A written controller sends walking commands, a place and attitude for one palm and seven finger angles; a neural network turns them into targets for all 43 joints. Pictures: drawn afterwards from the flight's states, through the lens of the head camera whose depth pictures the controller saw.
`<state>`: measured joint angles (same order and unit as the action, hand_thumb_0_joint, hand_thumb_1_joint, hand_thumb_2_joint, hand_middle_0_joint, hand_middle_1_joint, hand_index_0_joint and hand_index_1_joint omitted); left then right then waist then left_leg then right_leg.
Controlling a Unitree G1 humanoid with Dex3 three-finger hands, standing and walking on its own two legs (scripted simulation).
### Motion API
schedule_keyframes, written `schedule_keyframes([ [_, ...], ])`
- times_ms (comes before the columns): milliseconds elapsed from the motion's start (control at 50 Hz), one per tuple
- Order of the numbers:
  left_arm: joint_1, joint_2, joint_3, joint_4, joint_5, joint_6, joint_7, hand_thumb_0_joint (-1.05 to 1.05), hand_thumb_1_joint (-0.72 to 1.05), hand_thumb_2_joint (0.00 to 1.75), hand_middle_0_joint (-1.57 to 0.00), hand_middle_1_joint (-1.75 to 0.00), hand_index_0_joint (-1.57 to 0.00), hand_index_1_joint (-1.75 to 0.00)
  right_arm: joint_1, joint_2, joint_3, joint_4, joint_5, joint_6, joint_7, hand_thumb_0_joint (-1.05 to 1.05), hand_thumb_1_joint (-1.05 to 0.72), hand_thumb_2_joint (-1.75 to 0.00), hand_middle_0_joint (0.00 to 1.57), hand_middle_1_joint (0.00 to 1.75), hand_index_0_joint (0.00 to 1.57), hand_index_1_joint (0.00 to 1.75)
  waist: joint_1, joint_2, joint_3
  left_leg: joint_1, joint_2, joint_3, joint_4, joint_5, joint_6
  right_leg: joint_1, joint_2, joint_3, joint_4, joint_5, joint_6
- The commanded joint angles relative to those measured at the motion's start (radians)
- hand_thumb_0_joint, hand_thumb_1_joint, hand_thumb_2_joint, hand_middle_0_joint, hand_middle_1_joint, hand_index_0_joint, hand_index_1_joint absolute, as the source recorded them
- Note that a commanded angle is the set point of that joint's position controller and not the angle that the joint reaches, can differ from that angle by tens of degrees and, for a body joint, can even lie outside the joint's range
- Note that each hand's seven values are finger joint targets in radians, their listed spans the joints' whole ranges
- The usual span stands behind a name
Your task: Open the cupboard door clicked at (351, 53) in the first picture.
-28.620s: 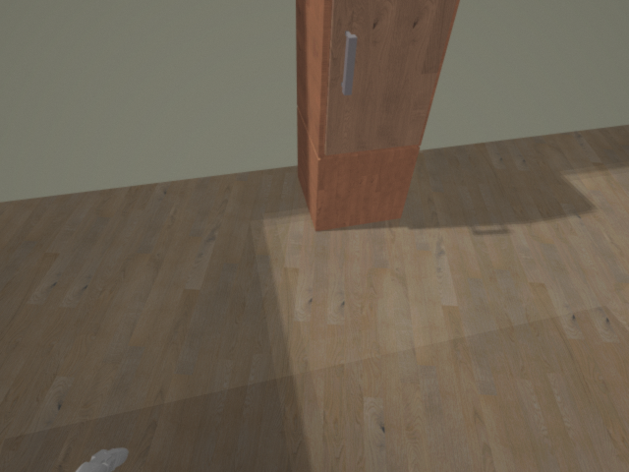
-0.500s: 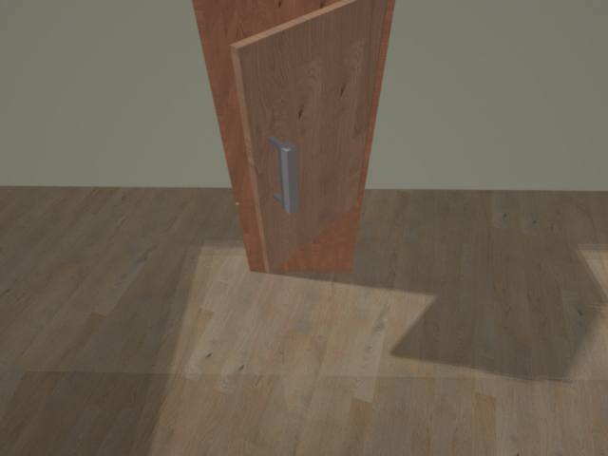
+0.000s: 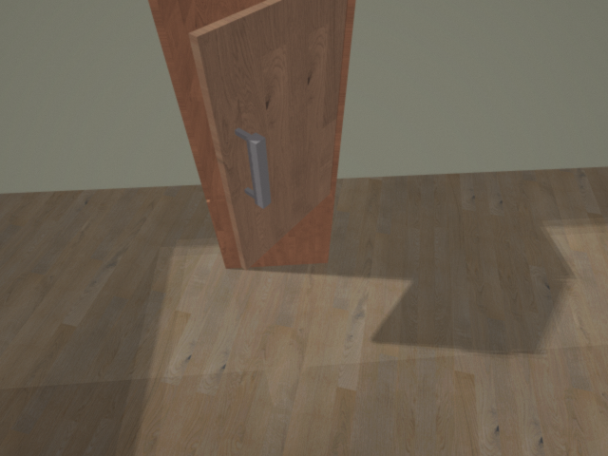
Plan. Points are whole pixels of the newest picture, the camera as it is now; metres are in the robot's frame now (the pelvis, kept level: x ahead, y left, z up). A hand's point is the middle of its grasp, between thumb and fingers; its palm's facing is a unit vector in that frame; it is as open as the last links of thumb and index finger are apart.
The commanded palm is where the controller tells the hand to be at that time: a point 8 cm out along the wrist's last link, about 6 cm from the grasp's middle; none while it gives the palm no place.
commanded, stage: walk to a spot facing it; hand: left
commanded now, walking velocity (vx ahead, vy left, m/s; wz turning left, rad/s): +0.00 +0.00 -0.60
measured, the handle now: (252, 169) +0.60 +0.14 -0.01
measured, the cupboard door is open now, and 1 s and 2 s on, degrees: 46 46 46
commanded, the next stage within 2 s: none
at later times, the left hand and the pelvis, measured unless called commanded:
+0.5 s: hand out of the picture +0.08 +0.16 -0.16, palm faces -0.21 -0.93 -0.29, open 7.4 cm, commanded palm none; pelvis -0.01 -0.04 +0.00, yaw -16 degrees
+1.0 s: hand (245, 416) +0.20 +0.11 -0.16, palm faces -0.51 -0.82 -0.26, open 7.4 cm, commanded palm none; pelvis +0.00 -0.03 -0.01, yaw -33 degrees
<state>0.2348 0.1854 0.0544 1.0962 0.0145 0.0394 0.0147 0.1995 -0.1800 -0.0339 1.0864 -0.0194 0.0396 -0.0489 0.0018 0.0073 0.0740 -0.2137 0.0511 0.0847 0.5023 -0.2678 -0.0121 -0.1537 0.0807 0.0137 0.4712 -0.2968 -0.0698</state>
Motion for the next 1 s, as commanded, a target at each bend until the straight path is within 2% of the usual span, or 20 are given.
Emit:
schedule_keyframes([
  [0, -0.013, 0.151, 0.04, -0.102, 0.002, -0.005, -0.002, 0.0, 0.9, 0.9, -0.2, -0.3, -0.2, -0.3, 0.061, -0.157, -0.043, -0.07, -0.005, -0.015, -0.013, 0.0, -0.9, -0.9, 0.2, 0.3, 0.2, 0.3, -0.019, 0.047, -0.019, 0.059, 0.146, -0.11, -0.071, 0.092, 0.053, -0.168, -0.129, 0.149, 0.016, 0.254, 0.003],
  [60, -0.032, 0.114, 0.042, -0.135, 0.002, 0.004, -0.015, 0.0, 0.9, 0.9, -0.2, -0.3, -0.2, -0.3, 0.081, -0.202, -0.056, -0.088, -0.01, -0.026, -0.015, 0.0, -0.9, -0.9, 0.2, 0.3, 0.2, 0.3, -0.018, 0.229, -0.038, 0.069, 0.341, -0.264, -0.225, 0.131, 0.174, -0.256, -0.052, 0.014, 0.361, -0.153, 0.042],
  [100, -0.049, 0.114, 0.049, -0.16, 0.005, 0.012, -0.025, 0.0, 0.9, 0.9, -0.2, -0.3, -0.2, -0.3, 0.067, -0.21, -0.054, -0.109, -0.018, -0.035, -0.014, 0.0, -0.9, -0.9, 0.2, 0.3, 0.2, 0.3, -0.008, 0.192, -0.057, 0.06, 0.386, -0.257, -0.24, 0.205, 0.214, -0.28, -0.093, 0.027, 0.505, -0.269, 0.053],
  [160, -0.008, 0.089, 0.044, -0.159, 0.005, 0.004, -0.034, 0.0, 0.9, 0.9, -0.2, -0.3, -0.2, -0.3, 0.003, -0.219, -0.057, -0.141, -0.021, -0.036, -0.01, 0.0, -0.9, -0.9, 0.2, 0.3, 0.2, 0.3, 0.026, 0.111, -0.097, 0.044, 0.328, -0.101, -0.116, 0.336, 0.154, -0.163, -0.107, -0.026, 0.326, -0.193, 0.055],
  [200, 0.076, 0.112, 0.054, -0.137, 0.007, -0.001, -0.032, 0.0, 0.9, 0.9, -0.2, -0.3, -0.2, -0.3, -0.029, -0.221, -0.062, -0.157, -0.011, -0.025, -0.006, 0.0, -0.9, -0.9, 0.2, 0.3, 0.2, 0.3, 0.068, 0.044, -0.105, -0.04, 0.245, -0.009, 0.037, 0.209, 0.076, -0.018, -0.093, -0.051, 0.069, 0.039, 0.06],
  [220, 0.105, 0.19, 0.067, -0.133, 0.018, -0.012, -0.022, 0.0, 0.9, 0.9, -0.2, -0.3, -0.2, -0.3, -0.037, -0.179, -0.059, -0.175, 0.002, -0.017, 0.0, 0.0, -0.9, -0.9, 0.2, 0.3, 0.2, 0.3, 0.078, -0.182, -0.079, -0.158, 0.123, 0.068, 0.229, -0.026, 0.003, 0.029, -0.21, 0.164, -0.13, 0.186, 0.019],
  [240, 0.106, 0.289, 0.084, -0.142, 0.022, -0.017, -0.006, 0.0, 0.9, 0.9, -0.2, -0.3, -0.2, -0.3, -0.069, -0.118, -0.049, -0.219, 0.006, -0.014, 0.011, 0.0, -0.9, -0.9, 0.2, 0.3, 0.2, 0.3, 0.087, -0.406, -0.035, -0.353, -0.012, 0.063, 0.481, -0.365, -0.039, 0.031, -0.428, 0.513, -0.212, 0.386, -0.082],
  [280, 0.073, 0.277, 0.082, -0.161, 0.008, -0.016, 0.007, 0.0, 0.9, 0.9, -0.2, -0.3, -0.2, -0.3, -0.078, -0.137, -0.056, -0.218, 0.007, -0.001, 0.02, 0.0, -0.9, -0.9, 0.2, 0.3, 0.2, 0.3, 0.063, -0.206, -0.031, -0.373, 0.025, -0.087, 0.655, -0.302, -0.027, -0.033, -0.413, 0.455, -0.188, 0.235, -0.167],
  [360, 0.008, 0.216, 0.07, -0.191, 0.01, -0.028, 0.017, 0.0, 0.9, 0.9, -0.2, -0.3, -0.2, -0.3, -0.084, -0.115, -0.051, -0.21, 0.006, -0.007, 0.021, 0.0, -0.9, -0.9, 0.2, 0.3, 0.2, 0.3, 0.021, -0.095, -0.096, -0.352, 0.019, -0.095, 0.607, -0.171, -0.05, 0.049, -0.302, 0.361, -0.083, 0.509, -0.133],
  [520, 0.063, 0.232, 0.076, -0.198, 0.013, -0.024, 0.014, 0.0, 0.9, 0.9, -0.2, -0.3, -0.2, -0.3, -0.148, -0.11, -0.044, -0.258, 0.016, -0.013, 0.011, 0.0, -0.9, -0.9, 0.2, 0.3, 0.2, 0.3, 0.045, -0.131, -0.117, -0.303, -0.028, -0.099, 0.4, -0.169, -0.051, 0.106, -0.271, 0.417, -0.065, 0.623, -0.138],
  [620, -0.009, 0.231, 0.078, -0.228, 0.009, -0.015, 0.009, 0.0, 0.9, 0.9, -0.2, -0.3, -0.2, -0.3, -0.057, -0.116, -0.043, -0.247, 0.024, -0.027, 0.004, 0.0, -0.9, -0.9, 0.2, 0.3, 0.2, 0.3, -0.012, -0.104, -0.133, -0.047, -0.046, -0.112, 0.068, -0.046, -0.035, -0.059, -0.221, 0.444, -0.007, 0.544, -0.081],
  [640, -0.034, 0.211, 0.072, -0.235, 0.004, -0.014, 0.008, 0.0, 0.9, 0.9, -0.2, -0.3, -0.2, -0.3, -0.002, -0.135, -0.046, -0.231, 0.022, -0.034, 0.0, 0.0, -0.9, -0.9, 0.2, 0.3, 0.2, 0.3, -0.04, -0.07, -0.155, 0.11, -0.015, -0.117, -0.067, 0.049, -0.029, -0.158, -0.17, 0.4, 0.035, 0.433, -0.034],
  [680, -0.023, 0.136, 0.052, -0.275, -0.008, -0.014, -0.012, 0.0, 0.9, 0.9, -0.2, -0.3, -0.2, -0.3, 0.051, -0.291, -0.073, -0.244, -0.003, -0.046, -0.009, 0.0, -0.9, -0.9, 0.2, 0.3, 0.2, 0.3, -0.044, 0.347, -0.152, 0.257, 0.417, -0.53, -0.235, 0.248, 0.146, -0.447, 0.021, 0.099, 0.397, -0.332, 0.09],
  [700, -0.067, 0.176, 0.058, -0.279, 0.004, -0.013, -0.018, 0.0, 0.9, 0.9, -0.2, -0.3, -0.2, -0.3, 0.055, -0.282, -0.063, -0.249, -0.012, -0.04, -0.012, 0.0, -0.9, -0.9, 0.2, 0.3, 0.2, 0.3, -0.055, 0.22, -0.11, 0.136, 0.457, -0.521, -0.217, 0.318, 0.218, -0.423, -0.035, 0.089, 0.571, -0.335, 0.104],
  [720, -0.036, 0.165, 0.064, -0.296, 0.008, -0.017, -0.028, 0.0, 0.9, 0.9, -0.2, -0.3, -0.2, -0.3, -0.004, -0.265, -0.056, -0.283, -0.018, -0.039, -0.014, 0.0, -0.9, -0.9, 0.2, 0.3, 0.2, 0.3, -0.008, 0.138, -0.078, 0.033, 0.431, -0.434, -0.213, 0.298, 0.232, -0.397, -0.067, 0.055, 0.645, -0.292, 0.119],
  [800, -0.058, 0.134, 0.058, -0.268, 0.009, 0.002, -0.05, 0.0, 0.9, 0.9, -0.2, -0.3, -0.2, -0.3, -0.021, -0.206, -0.039, -0.279, -0.02, -0.046, -0.008, 0.0, -0.9, -0.9, 0.2, 0.3, 0.2, 0.3, 0.008, 0.199, -0.071, 0.076, 0.251, -0.154, -0.132, 0.522, 0.139, -0.421, -0.086, -0.005, 0.649, -0.169, 0.133],
  [880, -0.103, 0.11, 0.039, -0.283, 0.005, -0.002, -0.06, 0.0, 0.9, 0.9, -0.2, -0.3, -0.2, -0.3, 0.055, -0.243, -0.056, -0.253, -0.019, -0.041, -0.002, 0.0, -0.9, -0.9, 0.2, 0.3, 0.2, 0.3, -0.03, 0.227, -0.12, 0.118, 0.241, -0.063, -0.07, 0.552, 0.116, -0.286, -0.07, -0.099, 0.365, -0.142, 0.117],
  [940, -0.063, 0.125, 0.042, -0.267, 0.002, -0.011, -0.061, 0.0, 0.9, 0.9, -0.2, -0.3, -0.2, -0.3, 0.053, -0.264, -0.064, -0.249, -0.012, -0.034, 0.007, 0.0, -0.9, -0.9, 0.2, 0.3, 0.2, 0.3, -0.006, 0.201, -0.128, 0.074, 0.248, -0.035, 0.01, 0.47, 0.079, -0.132, -0.058, -0.122, 0.143, -0.025, 0.089],
  [960, -0.003, 0.151, 0.047, -0.251, 0.003, -0.016, -0.058, 0.0, 0.9, 0.9, -0.2, -0.3, -0.2, -0.3, 0.039, -0.261, -0.065, -0.255, -0.006, -0.032, 0.012, 0.0, -0.9, -0.9, 0.2, 0.3, 0.2, 0.3, 0.027, 0.153, -0.143, 0.01, 0.226, -0.006, 0.093, 0.4, 0.044, -0.013, -0.061, -0.115, 0.028, 0.105, 0.074],
  [980, 0.066, 0.23, 0.063, -0.229, 0.011, -0.025, -0.046, 0.0, 0.9, 0.9, -0.2, -0.3, -0.2, -0.3, 0.031, -0.216, -0.061, -0.27, 0.006, -0.03, 0.017, 0.0, -0.9, -0.9, 0.2, 0.3, 0.2, 0.3, 0.062, -0.031, -0.175, -0.143, 0.158, 0.063, 0.273, 0.182, -0.015, 0.154, -0.201, 0.062, -0.064, 0.323, 0.021],
])
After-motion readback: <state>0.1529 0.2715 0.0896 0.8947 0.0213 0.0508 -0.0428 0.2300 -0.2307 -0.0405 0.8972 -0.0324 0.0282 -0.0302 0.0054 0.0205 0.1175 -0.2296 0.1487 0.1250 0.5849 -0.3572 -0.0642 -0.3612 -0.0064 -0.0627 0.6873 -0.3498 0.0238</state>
